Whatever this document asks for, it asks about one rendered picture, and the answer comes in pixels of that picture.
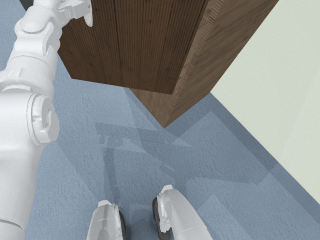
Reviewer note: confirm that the robot left thigh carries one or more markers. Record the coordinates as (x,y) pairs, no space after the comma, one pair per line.
(104,223)

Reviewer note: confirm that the left robot hand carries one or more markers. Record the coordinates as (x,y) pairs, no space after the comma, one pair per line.
(65,10)

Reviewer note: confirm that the left robot upper arm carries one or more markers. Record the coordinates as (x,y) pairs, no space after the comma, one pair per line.
(28,122)

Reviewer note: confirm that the handle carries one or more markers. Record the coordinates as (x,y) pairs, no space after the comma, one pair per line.
(27,3)

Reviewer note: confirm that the robot left forearm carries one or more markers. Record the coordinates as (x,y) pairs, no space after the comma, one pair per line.
(32,65)

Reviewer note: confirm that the left robot shin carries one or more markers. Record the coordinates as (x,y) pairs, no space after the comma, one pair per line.
(118,232)

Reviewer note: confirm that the cupboard door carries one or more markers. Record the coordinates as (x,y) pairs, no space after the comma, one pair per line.
(137,44)

